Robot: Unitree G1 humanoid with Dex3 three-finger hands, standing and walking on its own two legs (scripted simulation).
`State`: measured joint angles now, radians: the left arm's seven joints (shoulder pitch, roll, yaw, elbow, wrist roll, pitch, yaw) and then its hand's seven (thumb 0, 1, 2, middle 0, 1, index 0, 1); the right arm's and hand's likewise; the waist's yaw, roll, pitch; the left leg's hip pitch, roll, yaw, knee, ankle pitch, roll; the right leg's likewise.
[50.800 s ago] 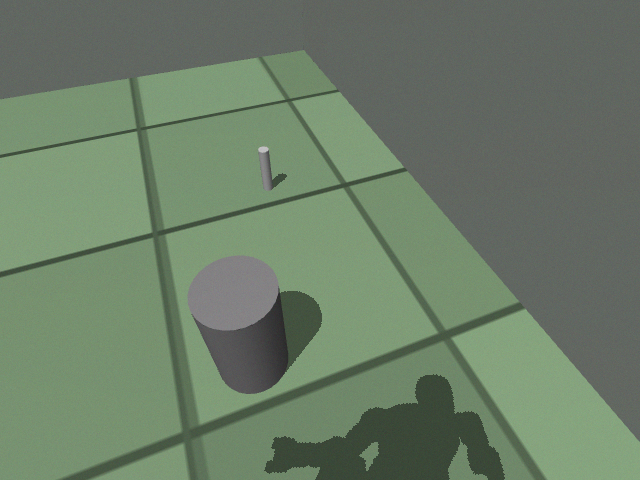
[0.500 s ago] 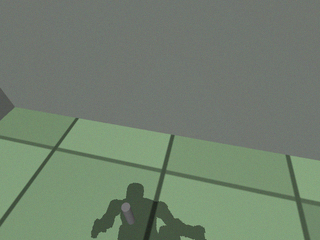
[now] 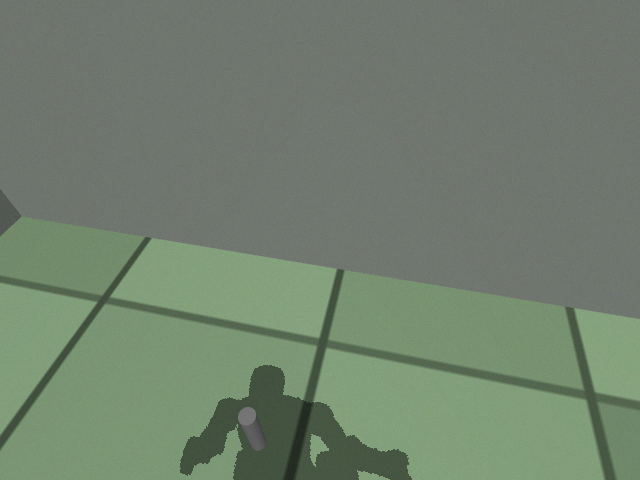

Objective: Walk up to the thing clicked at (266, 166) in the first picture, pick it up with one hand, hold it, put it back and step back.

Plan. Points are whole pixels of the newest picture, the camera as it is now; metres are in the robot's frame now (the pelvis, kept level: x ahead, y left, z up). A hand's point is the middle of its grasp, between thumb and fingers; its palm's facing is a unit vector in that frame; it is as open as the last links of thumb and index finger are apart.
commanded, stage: stand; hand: left
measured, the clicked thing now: (253, 430) +0.40 +0.23 -0.67
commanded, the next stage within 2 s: step back in 0.50 s
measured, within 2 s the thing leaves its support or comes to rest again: neither
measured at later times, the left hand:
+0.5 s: hand out of the picture +0.08 +0.25 -0.16, palm faces -0.01 -0.94 -0.35, open 7.4 cm
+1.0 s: hand out of the picture +0.07 +0.32 -0.18, palm faces -0.05 -0.94 -0.35, open 7.4 cm
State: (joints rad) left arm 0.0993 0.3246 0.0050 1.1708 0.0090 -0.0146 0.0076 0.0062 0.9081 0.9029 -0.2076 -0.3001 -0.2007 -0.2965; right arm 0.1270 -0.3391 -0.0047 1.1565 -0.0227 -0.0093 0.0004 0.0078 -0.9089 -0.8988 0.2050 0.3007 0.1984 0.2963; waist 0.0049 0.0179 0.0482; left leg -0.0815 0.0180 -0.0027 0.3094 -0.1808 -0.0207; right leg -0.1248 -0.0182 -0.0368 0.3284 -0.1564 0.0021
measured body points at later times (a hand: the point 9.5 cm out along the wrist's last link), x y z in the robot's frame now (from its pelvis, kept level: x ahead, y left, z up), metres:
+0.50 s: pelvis +0.01 +0.00 +0.00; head +0.02 -0.01 +0.45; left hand +0.08 +0.30 -0.13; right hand +0.07 -0.30 -0.14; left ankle -0.01 +0.13 -0.75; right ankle +0.02 -0.12 -0.75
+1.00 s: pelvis -0.07 +0.07 -0.02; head +0.00 +0.10 +0.43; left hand +0.07 +0.37 -0.16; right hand -0.02 -0.25 -0.12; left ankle -0.05 +0.14 -0.75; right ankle -0.09 -0.09 -0.66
